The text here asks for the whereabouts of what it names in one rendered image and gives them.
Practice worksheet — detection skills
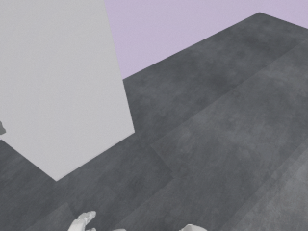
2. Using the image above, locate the fridge door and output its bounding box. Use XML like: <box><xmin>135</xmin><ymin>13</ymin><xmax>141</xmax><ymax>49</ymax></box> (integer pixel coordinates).
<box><xmin>0</xmin><ymin>0</ymin><xmax>134</xmax><ymax>180</ymax></box>

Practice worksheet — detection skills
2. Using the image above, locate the left robot hand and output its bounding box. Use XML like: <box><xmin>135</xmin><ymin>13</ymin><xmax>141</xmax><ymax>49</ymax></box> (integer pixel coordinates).
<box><xmin>68</xmin><ymin>211</ymin><xmax>96</xmax><ymax>231</ymax></box>

